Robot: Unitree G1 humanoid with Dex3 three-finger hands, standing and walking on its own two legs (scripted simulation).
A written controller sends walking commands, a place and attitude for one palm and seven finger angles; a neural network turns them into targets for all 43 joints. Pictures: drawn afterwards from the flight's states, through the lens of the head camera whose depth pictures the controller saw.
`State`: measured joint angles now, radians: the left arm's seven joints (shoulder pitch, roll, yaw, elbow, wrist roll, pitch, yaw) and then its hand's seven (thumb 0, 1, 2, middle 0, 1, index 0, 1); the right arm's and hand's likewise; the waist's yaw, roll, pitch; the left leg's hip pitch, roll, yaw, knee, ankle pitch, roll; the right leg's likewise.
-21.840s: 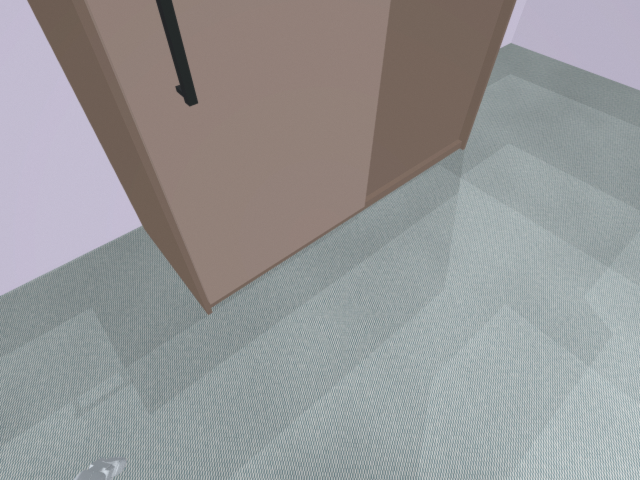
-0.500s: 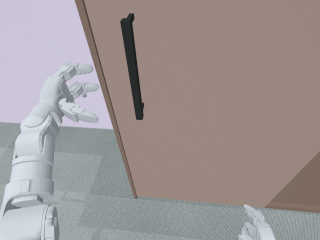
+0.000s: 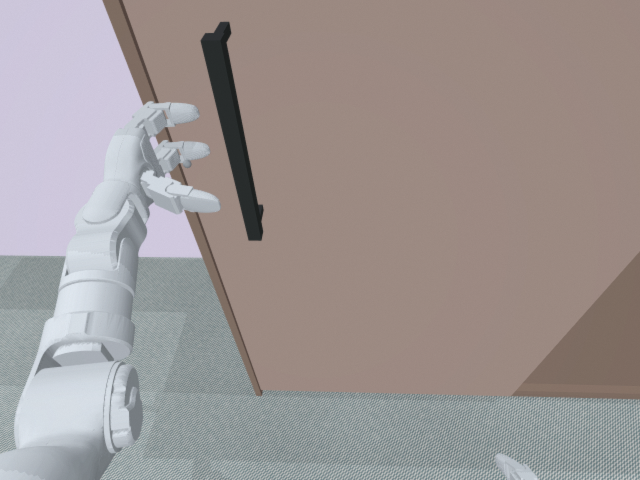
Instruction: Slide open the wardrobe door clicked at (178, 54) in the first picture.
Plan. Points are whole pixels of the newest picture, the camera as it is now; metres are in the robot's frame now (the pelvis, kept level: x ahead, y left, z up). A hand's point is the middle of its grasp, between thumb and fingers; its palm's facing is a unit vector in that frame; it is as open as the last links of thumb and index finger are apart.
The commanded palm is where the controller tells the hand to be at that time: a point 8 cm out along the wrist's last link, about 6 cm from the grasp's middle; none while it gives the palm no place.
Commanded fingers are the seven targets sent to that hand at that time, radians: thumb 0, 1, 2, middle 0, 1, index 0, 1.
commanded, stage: move the hooked fingers beside the handle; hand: left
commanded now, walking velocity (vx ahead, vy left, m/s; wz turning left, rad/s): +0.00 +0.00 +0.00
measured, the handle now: (242, 148) +0.48 +0.11 +0.19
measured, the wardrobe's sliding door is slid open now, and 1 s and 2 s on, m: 0.00 0.00 0.00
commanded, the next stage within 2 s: feel for the door with the fingertips in 0.72 s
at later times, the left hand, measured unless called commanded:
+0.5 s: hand (185, 173) +0.41 +0.16 +0.20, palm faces +0.00 -1.00 -0.02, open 14.0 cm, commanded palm +0.39 +0.22 +0.20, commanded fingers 0.00 -0.50 0.30 -0.30 -1.20 -0.30 -1.20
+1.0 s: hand (196, 172) +0.41 +0.15 +0.20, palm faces -0.02 -1.00 -0.01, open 14.0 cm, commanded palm +0.39 +0.20 +0.20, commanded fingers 0.00 -0.50 0.30 -0.30 -1.20 -0.30 -1.20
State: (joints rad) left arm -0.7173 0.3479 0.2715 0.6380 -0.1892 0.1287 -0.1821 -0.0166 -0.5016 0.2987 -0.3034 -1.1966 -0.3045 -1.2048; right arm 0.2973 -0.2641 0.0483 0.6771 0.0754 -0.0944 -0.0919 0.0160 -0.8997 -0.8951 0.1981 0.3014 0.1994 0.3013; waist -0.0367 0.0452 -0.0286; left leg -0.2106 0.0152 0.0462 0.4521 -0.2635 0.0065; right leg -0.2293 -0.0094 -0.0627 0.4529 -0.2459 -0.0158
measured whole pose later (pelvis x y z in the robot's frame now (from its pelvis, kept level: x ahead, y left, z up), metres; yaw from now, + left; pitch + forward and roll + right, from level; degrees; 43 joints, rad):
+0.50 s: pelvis -0.01 +0.00 +0.00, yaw +1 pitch +0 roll +0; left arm -0.68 0.32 0.23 0.58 -0.19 0.15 -0.17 -0.02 -0.50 0.30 -0.30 -1.20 -0.30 -1.20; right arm 0.24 -0.26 0.05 0.64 0.08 -0.08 -0.10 0.02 -0.90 -0.90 0.20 0.30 0.20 0.30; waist -0.01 0.05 -0.03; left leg -0.19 0.02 0.04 0.44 -0.25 0.00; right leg -0.20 -0.01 -0.07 0.44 -0.24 -0.02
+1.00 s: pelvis -0.01 +0.00 +0.00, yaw +0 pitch +0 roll +0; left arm -0.71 0.30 0.21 0.59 -0.19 0.14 -0.15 -0.02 -0.50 0.30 -0.30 -1.20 -0.30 -1.20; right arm 0.29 -0.27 0.04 0.68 0.08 -0.08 -0.09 0.02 -0.90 -0.90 0.20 0.30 0.20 0.30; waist -0.02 0.04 -0.02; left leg -0.20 0.01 0.04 0.44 -0.24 0.01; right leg -0.21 -0.01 -0.07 0.43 -0.22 -0.02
